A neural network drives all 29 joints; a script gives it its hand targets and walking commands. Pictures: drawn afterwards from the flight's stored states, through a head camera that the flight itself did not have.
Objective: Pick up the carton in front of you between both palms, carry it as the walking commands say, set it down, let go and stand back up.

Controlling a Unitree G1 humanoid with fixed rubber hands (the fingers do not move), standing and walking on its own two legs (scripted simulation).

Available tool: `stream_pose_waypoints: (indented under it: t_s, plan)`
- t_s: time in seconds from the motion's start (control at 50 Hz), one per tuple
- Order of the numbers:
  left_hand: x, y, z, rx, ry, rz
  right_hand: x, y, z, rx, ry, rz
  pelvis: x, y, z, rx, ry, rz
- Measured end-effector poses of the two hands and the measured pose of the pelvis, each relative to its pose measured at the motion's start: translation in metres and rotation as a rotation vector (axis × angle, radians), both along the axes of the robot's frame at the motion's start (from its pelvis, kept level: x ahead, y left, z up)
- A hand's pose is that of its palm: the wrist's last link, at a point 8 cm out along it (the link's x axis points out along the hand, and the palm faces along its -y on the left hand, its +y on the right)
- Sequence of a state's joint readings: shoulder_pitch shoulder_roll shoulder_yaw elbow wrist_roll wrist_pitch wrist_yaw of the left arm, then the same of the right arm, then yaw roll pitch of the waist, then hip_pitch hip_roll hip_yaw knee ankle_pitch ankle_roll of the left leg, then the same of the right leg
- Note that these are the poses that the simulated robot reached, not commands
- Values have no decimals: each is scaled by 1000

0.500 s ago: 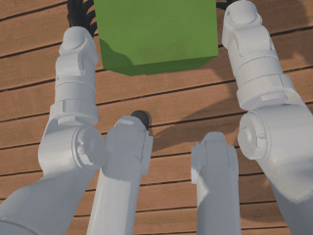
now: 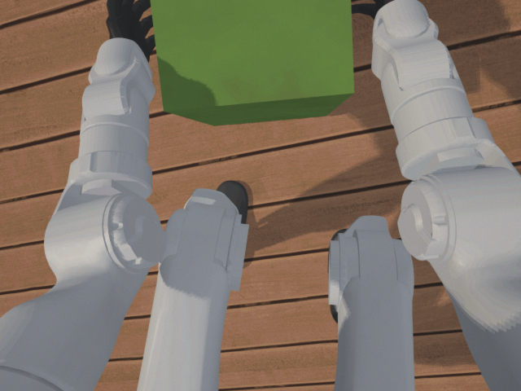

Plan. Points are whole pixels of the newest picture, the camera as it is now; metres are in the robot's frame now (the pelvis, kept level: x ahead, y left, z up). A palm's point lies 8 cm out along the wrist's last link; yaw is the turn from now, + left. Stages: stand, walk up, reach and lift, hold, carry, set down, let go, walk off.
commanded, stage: set down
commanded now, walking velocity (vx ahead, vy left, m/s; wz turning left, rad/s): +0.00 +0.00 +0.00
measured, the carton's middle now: (258, 42) +0.52 +0.10 -0.26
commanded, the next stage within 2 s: let go in 1.70 s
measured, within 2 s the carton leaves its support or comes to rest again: rests again in 0.44 s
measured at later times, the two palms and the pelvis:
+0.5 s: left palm (131, 53) +0.47 +0.26 -0.19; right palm (397, 11) +0.55 -0.07 -0.20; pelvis -0.01 +0.01 -0.01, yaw +1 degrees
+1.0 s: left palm (64, 33) +0.47 +0.28 -0.09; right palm out of the picture +0.58 -0.08 -0.08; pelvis -0.01 +0.02 +0.03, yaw +1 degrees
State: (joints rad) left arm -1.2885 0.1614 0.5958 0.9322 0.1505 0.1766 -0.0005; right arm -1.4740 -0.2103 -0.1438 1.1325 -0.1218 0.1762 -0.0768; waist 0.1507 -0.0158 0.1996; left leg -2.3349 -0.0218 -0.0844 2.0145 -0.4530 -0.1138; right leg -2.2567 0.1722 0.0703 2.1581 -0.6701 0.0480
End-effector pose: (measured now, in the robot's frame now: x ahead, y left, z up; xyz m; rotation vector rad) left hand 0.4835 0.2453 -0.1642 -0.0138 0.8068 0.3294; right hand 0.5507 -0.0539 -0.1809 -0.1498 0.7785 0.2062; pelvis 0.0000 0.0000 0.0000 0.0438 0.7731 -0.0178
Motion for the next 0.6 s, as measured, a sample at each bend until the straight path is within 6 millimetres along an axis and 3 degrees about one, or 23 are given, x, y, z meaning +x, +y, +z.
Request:
stream_pose_waypoints:
  t_s: [0.42,0.6]
  plan:
    - [-2,8,-13,-4,1,-2,3,3,-9,37,-56,48,-3,4,-8,10,-50,0]
    - [-17,27,-30,34,6,71,3,-45,-28,-46,-61,-31,-8,9,-10,13,-64,0]
